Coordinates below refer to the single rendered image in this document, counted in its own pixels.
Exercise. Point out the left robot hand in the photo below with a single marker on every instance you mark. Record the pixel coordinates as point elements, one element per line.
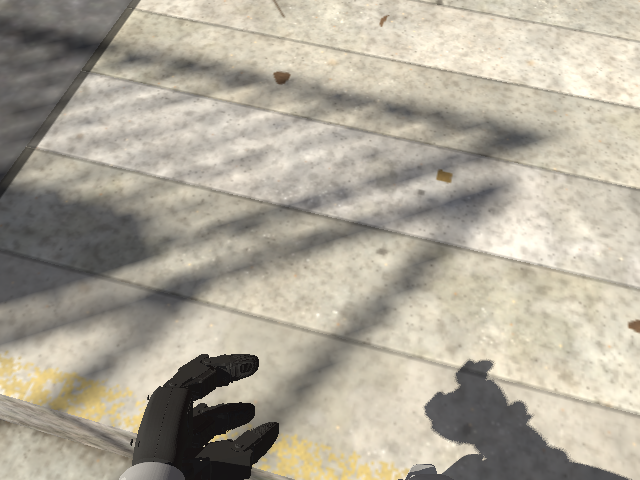
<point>174,433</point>

